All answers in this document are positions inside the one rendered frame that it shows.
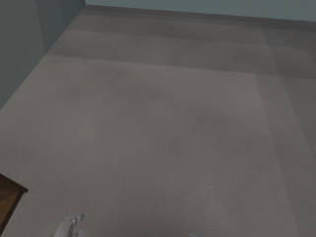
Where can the robot left hand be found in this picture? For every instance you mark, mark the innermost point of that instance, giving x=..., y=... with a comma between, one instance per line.
x=65, y=228

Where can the wardrobe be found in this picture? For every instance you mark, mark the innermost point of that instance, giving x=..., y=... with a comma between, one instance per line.
x=10, y=195

